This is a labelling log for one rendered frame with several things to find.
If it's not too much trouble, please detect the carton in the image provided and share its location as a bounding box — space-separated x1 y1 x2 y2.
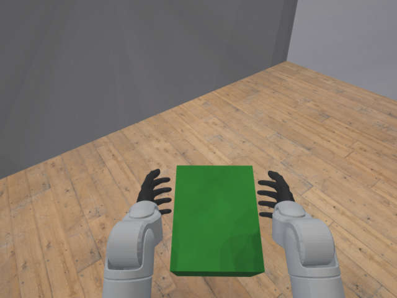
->
170 165 265 277

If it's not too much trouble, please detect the robot right forearm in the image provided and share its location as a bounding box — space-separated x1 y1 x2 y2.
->
272 201 346 298

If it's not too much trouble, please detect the right robot hand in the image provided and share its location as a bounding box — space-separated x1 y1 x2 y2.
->
257 171 295 219

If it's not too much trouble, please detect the left robot hand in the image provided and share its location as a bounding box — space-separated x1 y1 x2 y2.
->
136 169 172 215

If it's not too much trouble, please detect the robot left forearm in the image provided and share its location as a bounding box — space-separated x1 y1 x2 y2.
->
102 201 163 298

